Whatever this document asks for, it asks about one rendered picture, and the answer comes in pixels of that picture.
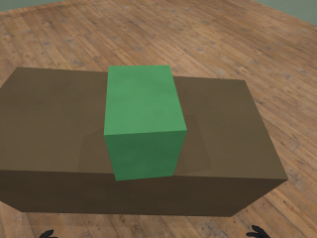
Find right robot hand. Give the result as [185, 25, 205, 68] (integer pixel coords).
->
[246, 225, 270, 238]

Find pedestal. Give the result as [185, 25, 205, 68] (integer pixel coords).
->
[0, 66, 289, 217]

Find carton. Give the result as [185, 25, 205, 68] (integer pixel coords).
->
[104, 64, 187, 181]

